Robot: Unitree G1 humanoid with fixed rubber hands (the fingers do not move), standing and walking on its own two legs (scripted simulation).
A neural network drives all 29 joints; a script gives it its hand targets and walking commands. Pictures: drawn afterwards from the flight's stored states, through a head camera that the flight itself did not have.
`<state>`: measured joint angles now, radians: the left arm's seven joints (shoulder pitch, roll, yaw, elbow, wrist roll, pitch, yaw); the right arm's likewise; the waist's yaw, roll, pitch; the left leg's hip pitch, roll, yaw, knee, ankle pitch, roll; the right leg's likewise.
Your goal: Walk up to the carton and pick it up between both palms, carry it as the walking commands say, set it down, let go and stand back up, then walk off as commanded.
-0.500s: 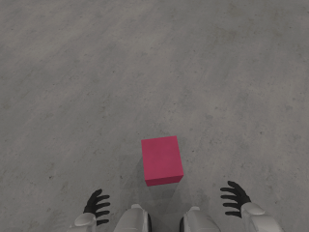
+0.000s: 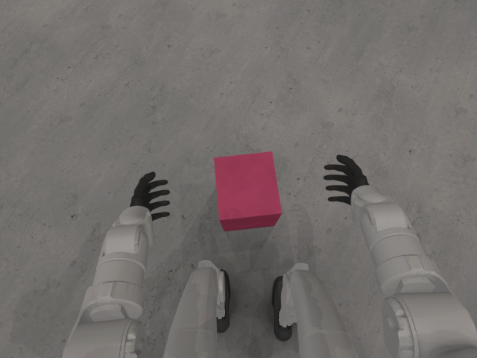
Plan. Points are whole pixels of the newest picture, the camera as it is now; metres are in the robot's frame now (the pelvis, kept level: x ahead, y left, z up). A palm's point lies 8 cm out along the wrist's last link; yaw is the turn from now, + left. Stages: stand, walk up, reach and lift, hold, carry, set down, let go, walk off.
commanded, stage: reach and lift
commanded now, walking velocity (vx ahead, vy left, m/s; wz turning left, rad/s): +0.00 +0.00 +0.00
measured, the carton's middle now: (246, 194) +0.50 +0.02 -0.56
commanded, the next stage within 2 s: none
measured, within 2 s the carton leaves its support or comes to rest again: neither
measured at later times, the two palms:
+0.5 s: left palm (157, 146) +0.48 +0.21 -0.13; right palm (335, 129) +0.51 -0.17 -0.12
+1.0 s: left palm (169, 155) +0.50 +0.20 -0.21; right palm (319, 141) +0.53 -0.16 -0.21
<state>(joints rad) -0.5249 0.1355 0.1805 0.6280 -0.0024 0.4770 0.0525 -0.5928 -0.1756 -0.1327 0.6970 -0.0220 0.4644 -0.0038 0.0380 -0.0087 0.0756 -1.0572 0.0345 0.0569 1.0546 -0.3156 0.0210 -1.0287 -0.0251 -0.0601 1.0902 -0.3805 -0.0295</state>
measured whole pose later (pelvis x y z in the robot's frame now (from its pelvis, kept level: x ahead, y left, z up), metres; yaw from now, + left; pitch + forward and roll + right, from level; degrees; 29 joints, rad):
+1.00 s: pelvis +0.01 +0.00 -0.09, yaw -1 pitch +50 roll +0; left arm -1.07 0.16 0.38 0.90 0.02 0.07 0.07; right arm -1.16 -0.24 -0.27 0.98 -0.04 0.08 -0.06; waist 0.06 -0.02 -0.12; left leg -1.84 0.04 0.06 1.33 -0.36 0.02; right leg -1.82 -0.02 -0.04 1.37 -0.42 -0.02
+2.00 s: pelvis -0.03 +0.00 -0.31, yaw +0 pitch +37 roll +1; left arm -1.46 0.36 0.06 1.18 -0.30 0.01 0.15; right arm -1.49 -0.39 0.04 1.17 0.29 0.03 -0.13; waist 0.05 0.00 0.37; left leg -2.29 0.06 0.04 2.14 -0.49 0.04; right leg -2.26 -0.05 -0.04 2.19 -0.58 -0.05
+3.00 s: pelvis -0.03 +0.01 -0.31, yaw -2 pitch +36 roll +1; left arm -1.51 0.26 0.15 1.22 -0.22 -0.01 0.18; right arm -1.57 -0.30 0.02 1.24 0.19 0.04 -0.15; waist 0.06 0.00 0.39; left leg -2.27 0.01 0.02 2.15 -0.52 0.00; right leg -2.25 0.01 -0.01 2.19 -0.57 -0.02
